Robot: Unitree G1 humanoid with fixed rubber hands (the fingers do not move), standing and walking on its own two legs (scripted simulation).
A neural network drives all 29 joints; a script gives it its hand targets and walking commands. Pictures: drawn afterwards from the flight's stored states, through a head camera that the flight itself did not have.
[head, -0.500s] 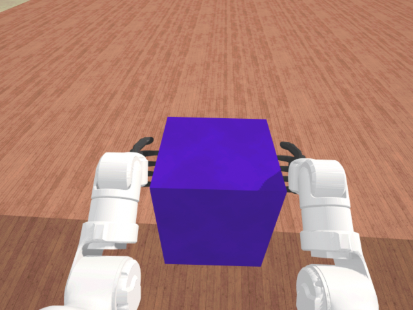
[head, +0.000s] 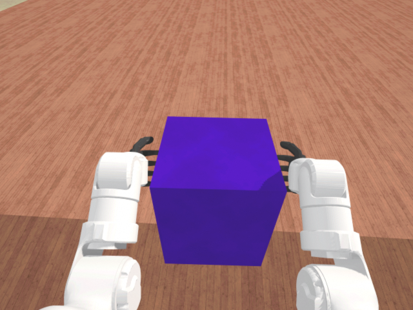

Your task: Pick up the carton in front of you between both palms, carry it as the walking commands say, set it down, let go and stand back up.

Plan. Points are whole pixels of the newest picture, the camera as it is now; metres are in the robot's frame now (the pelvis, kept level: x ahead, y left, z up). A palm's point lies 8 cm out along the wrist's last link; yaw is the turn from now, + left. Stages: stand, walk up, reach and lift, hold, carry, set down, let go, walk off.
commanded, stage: carry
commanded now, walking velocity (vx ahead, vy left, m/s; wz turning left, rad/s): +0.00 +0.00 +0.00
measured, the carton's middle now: (214, 192) +0.36 +0.00 +0.05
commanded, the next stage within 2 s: none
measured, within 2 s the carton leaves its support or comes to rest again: neither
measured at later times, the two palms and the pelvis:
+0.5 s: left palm (145, 106) +0.48 +0.15 +0.18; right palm (287, 119) +0.46 -0.14 +0.17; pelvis +0.10 +0.01 +0.01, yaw +1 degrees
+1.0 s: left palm (163, 44) +0.76 +0.16 +0.21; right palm (266, 44) +0.79 -0.14 +0.21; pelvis +0.38 -0.03 +0.04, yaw +2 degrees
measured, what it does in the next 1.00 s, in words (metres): climbs: right foot 0.04 m higher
